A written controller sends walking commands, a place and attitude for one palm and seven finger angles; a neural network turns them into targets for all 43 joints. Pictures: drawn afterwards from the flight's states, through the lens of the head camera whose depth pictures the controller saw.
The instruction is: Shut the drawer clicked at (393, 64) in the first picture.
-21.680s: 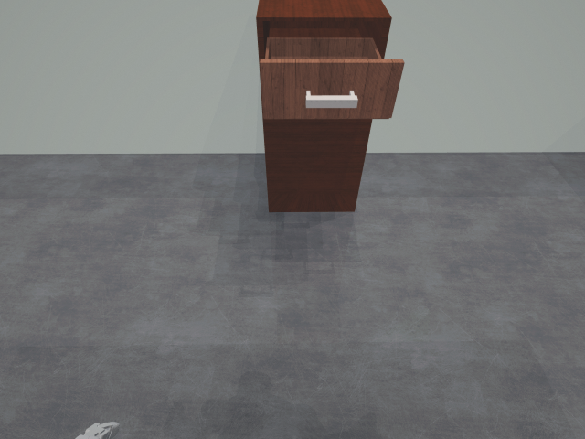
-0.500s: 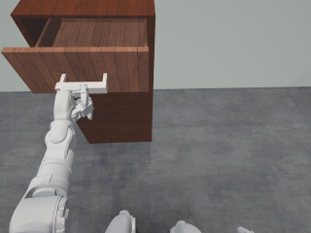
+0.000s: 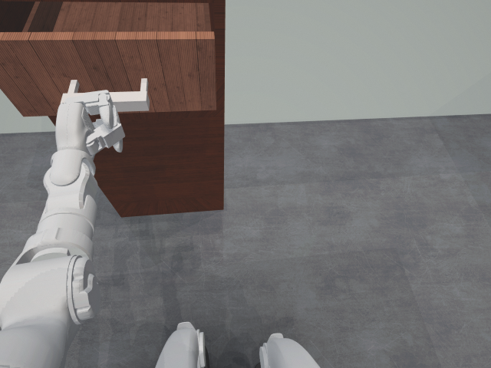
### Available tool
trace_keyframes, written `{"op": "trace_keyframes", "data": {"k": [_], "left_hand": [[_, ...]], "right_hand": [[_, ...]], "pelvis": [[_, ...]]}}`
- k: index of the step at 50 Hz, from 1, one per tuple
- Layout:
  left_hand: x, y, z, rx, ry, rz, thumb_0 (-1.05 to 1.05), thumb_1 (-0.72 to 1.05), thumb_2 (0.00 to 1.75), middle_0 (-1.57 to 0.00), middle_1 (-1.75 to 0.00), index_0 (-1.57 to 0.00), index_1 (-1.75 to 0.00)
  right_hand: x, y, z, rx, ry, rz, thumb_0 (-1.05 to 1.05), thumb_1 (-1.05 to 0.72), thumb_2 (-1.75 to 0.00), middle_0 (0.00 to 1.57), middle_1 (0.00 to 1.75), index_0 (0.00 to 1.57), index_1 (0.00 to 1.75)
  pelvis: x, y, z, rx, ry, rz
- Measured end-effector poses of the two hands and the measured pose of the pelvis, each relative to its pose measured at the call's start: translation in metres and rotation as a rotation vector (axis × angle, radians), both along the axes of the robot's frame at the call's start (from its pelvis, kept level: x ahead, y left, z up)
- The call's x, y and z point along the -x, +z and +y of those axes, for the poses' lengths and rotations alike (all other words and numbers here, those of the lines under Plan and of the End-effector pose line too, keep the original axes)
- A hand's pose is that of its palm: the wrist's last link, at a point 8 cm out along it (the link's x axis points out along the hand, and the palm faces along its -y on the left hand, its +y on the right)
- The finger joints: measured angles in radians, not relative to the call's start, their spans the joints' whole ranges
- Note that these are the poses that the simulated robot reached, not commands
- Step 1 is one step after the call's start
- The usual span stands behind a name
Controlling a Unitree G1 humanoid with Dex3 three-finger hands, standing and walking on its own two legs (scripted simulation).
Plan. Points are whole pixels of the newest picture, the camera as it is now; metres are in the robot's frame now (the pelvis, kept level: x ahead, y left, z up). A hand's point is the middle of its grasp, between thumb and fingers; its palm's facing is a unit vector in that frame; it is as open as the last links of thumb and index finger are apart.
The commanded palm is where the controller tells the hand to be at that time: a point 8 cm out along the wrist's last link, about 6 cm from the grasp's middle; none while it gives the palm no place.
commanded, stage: push the drawer shut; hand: left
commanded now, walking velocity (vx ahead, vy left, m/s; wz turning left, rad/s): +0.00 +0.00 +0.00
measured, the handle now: (108, 93) +0.56 +0.21 +0.08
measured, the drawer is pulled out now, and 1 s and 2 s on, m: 0.10 0.00 0.00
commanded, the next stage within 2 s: pull the fist back off the drawer in 1.00 s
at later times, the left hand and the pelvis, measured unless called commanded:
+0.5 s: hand (123, 94) +0.56 +0.18 +0.08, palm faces +0.07 -1.00 -0.03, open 3.2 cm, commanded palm +0.55 +0.22 +0.08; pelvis +0.00 +0.01 -0.01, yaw -1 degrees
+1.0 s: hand (115, 82) +0.59 +0.20 +0.08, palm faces +0.07 -1.00 -0.03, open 3.2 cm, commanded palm +0.61 +0.21 +0.08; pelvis +0.00 +0.02 -0.02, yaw -2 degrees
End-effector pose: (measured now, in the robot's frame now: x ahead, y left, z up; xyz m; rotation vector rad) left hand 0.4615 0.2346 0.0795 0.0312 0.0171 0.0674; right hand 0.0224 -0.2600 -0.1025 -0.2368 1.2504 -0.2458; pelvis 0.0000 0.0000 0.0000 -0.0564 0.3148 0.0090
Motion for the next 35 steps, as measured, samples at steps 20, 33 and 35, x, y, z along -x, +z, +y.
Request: {"op": "trace_keyframes", "data": {"k": [20,33,35], "left_hand": [[-0.056,0.001,0.0,0.003,0.008,0.019,0.05,0.81,0.93,-1.4,-1.6,-1.39,-1.6],[-0.1,0.0,0.007,0.014,-0.002,0.036,0.02,0.78,0.9,-1.4,-1.6,-1.39,-1.6],[-0.102,-0.001,0.009,0.011,-0.014,0.031,0.02,0.75,0.91,-1.4,-1.6,-1.39,-1.6]], "right_hand": [[0.048,-0.002,0.008,0.021,-0.04,0.146,0.0,-0.9,-0.9,0.2,0.3,0.2,0.3],[0.071,0.006,0.018,0.038,-0.09,0.237,0.0,-0.9,-0.9,0.2,0.3,0.2,0.3],[0.075,0.007,0.021,0.034,-0.095,0.256,0.0,-0.9,-0.9,0.2,0.3,0.2,0.3]], "pelvis": [[0.002,-0.012,0.005,0.022,-0.006,0.083],[-0.005,-0.018,0.011,0.041,-0.02,0.143],[-0.006,-0.018,0.012,0.043,-0.021,0.149]]}}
